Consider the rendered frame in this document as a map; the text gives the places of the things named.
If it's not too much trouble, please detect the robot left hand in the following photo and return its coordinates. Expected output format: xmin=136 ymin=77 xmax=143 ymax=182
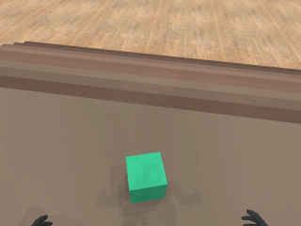
xmin=31 ymin=215 xmax=53 ymax=226

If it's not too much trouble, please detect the carton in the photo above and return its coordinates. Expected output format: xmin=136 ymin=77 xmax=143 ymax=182
xmin=126 ymin=152 xmax=167 ymax=203

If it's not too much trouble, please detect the robot right hand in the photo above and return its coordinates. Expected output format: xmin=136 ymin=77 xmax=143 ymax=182
xmin=241 ymin=209 xmax=268 ymax=226

